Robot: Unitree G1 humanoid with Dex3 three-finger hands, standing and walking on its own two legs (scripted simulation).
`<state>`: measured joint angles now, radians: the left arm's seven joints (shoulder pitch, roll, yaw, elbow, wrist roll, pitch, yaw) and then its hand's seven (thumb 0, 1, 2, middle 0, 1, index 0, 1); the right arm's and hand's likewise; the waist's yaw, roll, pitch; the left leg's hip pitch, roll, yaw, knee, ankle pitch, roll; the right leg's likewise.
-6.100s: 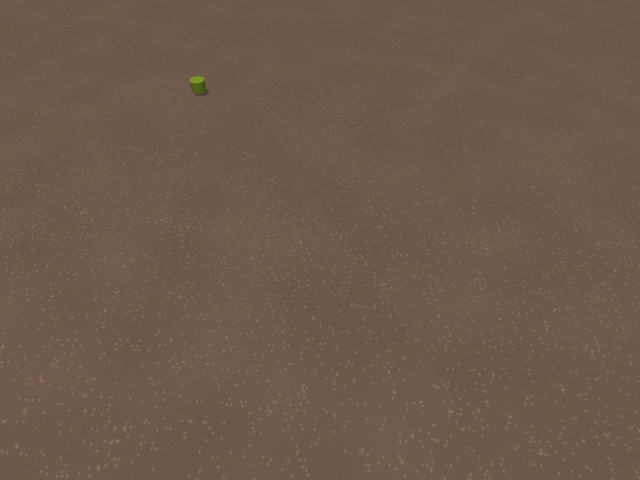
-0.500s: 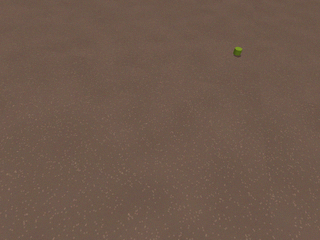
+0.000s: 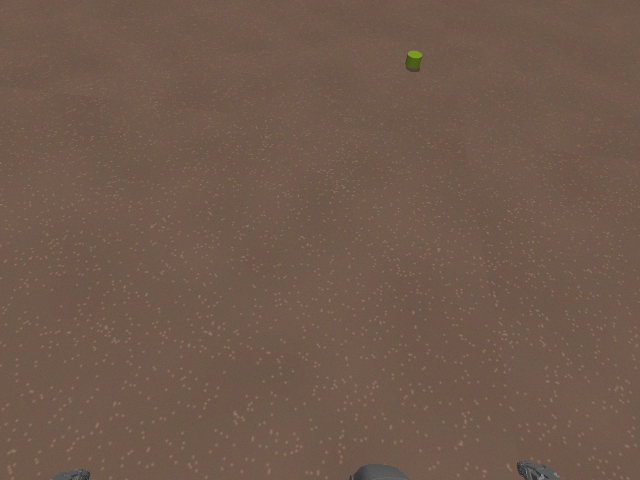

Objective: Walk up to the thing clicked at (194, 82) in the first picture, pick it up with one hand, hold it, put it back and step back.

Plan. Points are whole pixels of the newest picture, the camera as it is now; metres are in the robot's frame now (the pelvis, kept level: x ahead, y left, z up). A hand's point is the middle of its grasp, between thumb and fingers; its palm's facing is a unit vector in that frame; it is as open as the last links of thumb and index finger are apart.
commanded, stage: walk up
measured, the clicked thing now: (413, 59) +2.36 -0.57 -0.74
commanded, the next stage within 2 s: stand in 1.26 s
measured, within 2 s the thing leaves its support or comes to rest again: neither
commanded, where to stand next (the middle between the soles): +0.06 -0.01 m, yaw -14 degrees
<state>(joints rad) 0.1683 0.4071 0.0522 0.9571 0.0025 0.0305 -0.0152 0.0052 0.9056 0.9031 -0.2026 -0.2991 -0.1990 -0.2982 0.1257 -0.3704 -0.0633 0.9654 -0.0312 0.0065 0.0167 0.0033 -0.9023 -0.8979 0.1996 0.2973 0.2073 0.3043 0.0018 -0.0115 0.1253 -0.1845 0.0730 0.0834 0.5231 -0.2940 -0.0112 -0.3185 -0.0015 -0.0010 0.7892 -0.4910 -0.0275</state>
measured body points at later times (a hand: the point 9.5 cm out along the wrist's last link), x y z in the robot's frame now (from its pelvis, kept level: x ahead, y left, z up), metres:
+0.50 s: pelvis +0.00 +0.00 -0.01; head +0.03 +0.01 +0.44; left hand +0.14 +0.30 -0.13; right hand +0.03 -0.31 -0.12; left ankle +0.02 +0.13 -0.74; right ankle +0.00 -0.12 -0.71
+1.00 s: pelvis +0.00 -0.01 +0.01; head +0.01 -0.02 +0.45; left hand +0.16 +0.26 -0.11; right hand +0.00 -0.31 -0.13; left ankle +0.02 +0.13 -0.74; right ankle -0.02 -0.13 -0.74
